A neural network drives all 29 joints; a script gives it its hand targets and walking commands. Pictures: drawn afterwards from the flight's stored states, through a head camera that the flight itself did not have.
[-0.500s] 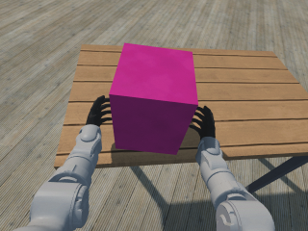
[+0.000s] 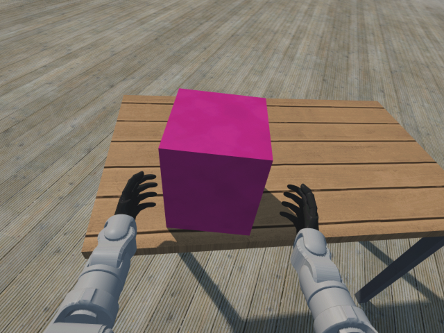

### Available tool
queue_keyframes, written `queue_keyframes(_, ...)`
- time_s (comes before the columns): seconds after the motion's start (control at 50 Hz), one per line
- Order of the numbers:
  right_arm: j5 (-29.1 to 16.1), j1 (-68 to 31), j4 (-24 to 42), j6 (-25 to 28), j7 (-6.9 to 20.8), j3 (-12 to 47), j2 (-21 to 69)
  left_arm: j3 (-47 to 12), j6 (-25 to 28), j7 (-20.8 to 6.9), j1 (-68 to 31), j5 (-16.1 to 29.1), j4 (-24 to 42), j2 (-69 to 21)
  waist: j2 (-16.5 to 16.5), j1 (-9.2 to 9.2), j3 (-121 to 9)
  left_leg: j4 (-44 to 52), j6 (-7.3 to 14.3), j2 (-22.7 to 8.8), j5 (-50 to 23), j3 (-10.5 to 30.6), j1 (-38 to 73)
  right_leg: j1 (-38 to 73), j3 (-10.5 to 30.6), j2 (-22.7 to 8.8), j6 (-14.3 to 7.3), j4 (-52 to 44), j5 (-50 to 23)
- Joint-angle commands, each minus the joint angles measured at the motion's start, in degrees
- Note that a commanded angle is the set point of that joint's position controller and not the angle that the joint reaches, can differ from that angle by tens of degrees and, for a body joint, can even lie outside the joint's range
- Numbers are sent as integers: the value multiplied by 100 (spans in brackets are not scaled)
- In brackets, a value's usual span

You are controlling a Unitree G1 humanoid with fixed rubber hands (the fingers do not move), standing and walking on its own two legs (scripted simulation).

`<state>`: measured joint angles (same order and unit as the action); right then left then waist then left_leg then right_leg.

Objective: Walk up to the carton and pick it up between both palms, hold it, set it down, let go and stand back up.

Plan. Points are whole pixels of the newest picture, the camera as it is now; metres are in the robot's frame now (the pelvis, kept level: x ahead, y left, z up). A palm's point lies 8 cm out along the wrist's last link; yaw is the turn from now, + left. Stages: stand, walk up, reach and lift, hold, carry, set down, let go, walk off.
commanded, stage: set down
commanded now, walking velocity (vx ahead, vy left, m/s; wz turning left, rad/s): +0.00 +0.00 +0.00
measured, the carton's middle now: (215, 163) +0.49 +0.02 +0.03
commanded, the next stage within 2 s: none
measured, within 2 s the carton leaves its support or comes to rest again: neither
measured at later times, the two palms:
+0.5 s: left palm (111, 249) +0.27 +0.20 +0.03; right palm (337, 265) +0.24 -0.19 +0.05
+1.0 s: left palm (103, 273) +0.24 +0.21 +0.01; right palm (342, 288) +0.20 -0.19 +0.03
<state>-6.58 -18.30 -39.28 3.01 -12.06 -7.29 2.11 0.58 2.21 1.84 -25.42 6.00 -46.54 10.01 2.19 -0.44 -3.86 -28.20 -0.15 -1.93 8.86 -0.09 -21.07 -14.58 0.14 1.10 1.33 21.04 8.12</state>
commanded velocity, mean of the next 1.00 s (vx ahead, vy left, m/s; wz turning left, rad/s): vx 0.00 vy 0.00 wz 0.00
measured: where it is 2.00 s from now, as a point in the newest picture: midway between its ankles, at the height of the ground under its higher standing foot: outside the picture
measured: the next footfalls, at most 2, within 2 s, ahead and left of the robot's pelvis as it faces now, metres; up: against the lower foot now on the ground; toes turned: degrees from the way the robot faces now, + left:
none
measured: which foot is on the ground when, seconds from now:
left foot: down 0.00-1.00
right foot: down 0.00-1.00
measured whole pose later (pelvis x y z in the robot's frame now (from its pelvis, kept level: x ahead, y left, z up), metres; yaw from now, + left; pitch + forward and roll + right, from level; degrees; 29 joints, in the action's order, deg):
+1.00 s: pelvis +0.03 -0.02 +0.00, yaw +0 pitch -5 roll -1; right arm -7.9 23.2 3.0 -6.6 -9.7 0.6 2.1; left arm 3.0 -9.5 -1.6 13.2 7.0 -6.0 12.9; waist 2.2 -0.4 1.1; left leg -24.4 -0.1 -1.5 10.5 -0.1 -9.0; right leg -4.3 0.1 0.7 0.7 21.0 11.9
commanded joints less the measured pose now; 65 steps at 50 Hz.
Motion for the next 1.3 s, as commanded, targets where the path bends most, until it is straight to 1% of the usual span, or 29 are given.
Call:
queue_keyframes(0.0,-394,-1613,2194,193,-88,789,-955,-11,-189,-80,-1406,383,2625,975,-621,199,-1590,706,-138,113,30,-171,2026,301,-105,28,-215,-198,466)
queue_keyframes(0.04,-411,-1150,2294,82,-69,877,-907,134,-373,-118,-1116,285,2864,1023,-669,278,-1262,765,-134,116,35,-158,2110,279,-76,-8,-236,-299,592)
queue_keyframes(0.08,-423,-551,2848,28,-46,958,-897,200,-561,-130,-525,251,3513,977,-655,310,-1335,776,-112,115,-321,-167,2254,518,-94,5,-211,-287,273)
queue_keyframes(0.1,-490,195,3133,57,-84,1035,-900,246,-695,-147,304,214,4025,936,-653,309,-1229,712,-163,127,-823,-189,2488,755,-88,42,-237,-305,-220)
queue_keyframes(0.14,-403,158,3383,-68,-134,1034,-828,480,-875,-200,249,137,4113,1045,-633,404,-891,765,-105,186,-593,-250,2218,693,-13,5,-222,-388,129)
queue_keyframes(0.16,-296,379,3464,-115,-142,1037,-764,482,-964,-250,403,119,4165,1085,-662,349,-745,765,-83,186,-591,-256,2139,700,-18,-4,-225,-368,117)
queue_keyframes(0.22,-309,1102,4252,-142,-110,1123,-771,527,-997,-261,1044,260,4930,1117,-624,418,-825,768,-72,182,-893,-270,2224,864,-1,-23,-233,-336,-96)
queue_keyframes(0.24,-273,606,4345,-216,-78,1153,-738,478,-1028,-271,506,286,4665,1142,-576,406,-728,775,-45,213,-625,-315,1971,641,4,-40,-211,-337,240)
queue_keyframes(0.28,-313,1434,4736,-264,-53,1322,-713,429,-977,-300,1349,371,5138,1184,-543,434,-557,822,-16,196,-720,-318,2095,702,26,-75,-228,-370,55)
queue_keyframes(0.32,-335,1459,4984,-324,21,1398,-742,442,-919,-293,1319,430,5082,1247,-673,577,-525,862,-6,192,-610,-338,2005,603,99,-125,-274,-390,243)
queue_keyframes(0.36,-267,1982,5099,-392,29,1434,-695,413,-838,-330,1690,517,5357,1321,-572,548,-534,849,-11,160,-723,-320,2161,602,90,-142,-278,-421,170)
queue_keyframes(0.4,-229,2334,5178,-411,38,1389,-675,386,-802,-334,1993,546,5393,1326,-719,530,-418,902,-44,154,-628,-340,2141,555,97,-163,-317,-447,300)
queue_keyframes(0.48,-352,2871,5356,-413,65,1422,-653,472,-830,-351,2566,451,5570,1366,-767,651,-289,914,-88,135,-710,-348,2240,637,156,-180,-350,-516,298)
queue_keyframes(0.52,-289,3119,5658,-430,14,1457,-612,534,-847,-428,2809,460,5641,1449,-605,617,-150,876,-97,163,-836,-390,2358,576,167,-184,-321,-603,156)
queue_keyframes(0.58,-184,3334,5636,-481,34,1333,-607,546,-871,-386,2978,428,5821,1515,-803,571,315,1050,-89,140,-374,-384,2195,407,173,-219,-386,-659,647)
queue_keyframes(0.66,-230,3411,5963,-543,124,1468,-605,412,-825,-350,3092,468,5973,1487,-680,574,410,1170,-47,59,-16,-345,2007,417,148,-201,-400,-649,854)
queue_keyframes(0.7,-117,3544,5573,-642,141,1375,-664,469,-924,-379,3135,318,5633,1472,-783,547,778,1186,-91,83,91,-346,1913,398,159,-193,-425,-696,1017)
queue_keyframes(0.72,-186,3381,5919,-626,181,1436,-733,453,-884,-323,3042,374,5898,1534,-897,603,497,1146,-41,67,152,-372,1828,496,179,-195,-431,-643,1080)
queue_keyframes(0.76,-138,3550,5782,-601,242,1383,-709,365,-816,-325,3168,464,5791,1389,-735,501,531,1141,-17,48,132,-372,1829,464,160,-199,-409,-618,1006)
queue_keyframes(0.82,-140,3519,5794,-588,270,1369,-630,459,-796,-315,3105,501,5639,1468,-705,509,627,1094,-3,114,173,-419,1861,292,206,-268,-412,-676,1103)
queue_keyframes(0.88,-83,3476,5412,-624,319,1255,-898,482,-914,-292,3183,298,5391,1291,-851,503,712,1272,26,-2,401,-384,1600,598,104,-132,-413,-520,1100)
queue_keyframes(0.92,-15,3492,5126,-692,311,1258,-880,444,-961,-364,3194,238,5046,1227,-740,452,964,1306,11,51,391,-408,1656,520,172,-191,-405,-636,1192)
queue_keyframes(0.94,-12,3475,5321,-676,324,1259,-844,499,-927,-347,3107,298,5190,1340,-757,482,745,1262,12,78,461,-432,1670,570,171,-222,-377,-624,1230)
queue_keyframes(1.1,116,3456,4949,-559,416,1038,-969,468,-1025,-352,3349,257,4902,1294,-676,400,651,1183,-59,98,-34,-458,1834,531,135,-238,-397,-665,844)
queue_keyframes(1.12,114,3524,4837,-537,428,1002,-1009,444,-1005,-345,3428,160,4881,1209,-803,368,661,1203,-99,86,-60,-465,1868,594,105,-203,-409,-647,782)
queue_keyframes(1.14,113,3511,4908,-478,453,1074,-885,480,-968,-358,3371,245,4932,1292,-663,399,492,1122,-75,109,-138,-475,1928,591,152,-249,-372,-659,739)
queue_keyframes(1.16,120,3598,4784,-423,497,1035,-1052,486,-969,-317,3587,166,4827,1240,-817,484,534,1097,-131,112,-400,-462,1999,505,108,-173,-428,-621,650)
queue_keyframes(1.2,173,3700,4774,-343,483,1087,-989,469,-920,-372,3731,218,4768,1281,-649,452,522,1057,-120,177,-609,-503,2097,499,119,-218,-364,-694,412)
queue_keyframes(1.28,162,3896,4566,-134,507,1057,-1076,505,-866,-415,3986,32,4752,1221,-721,392,395,895,-229,207,-1286,-500,2428,508,66,-131,-358,-698,-78)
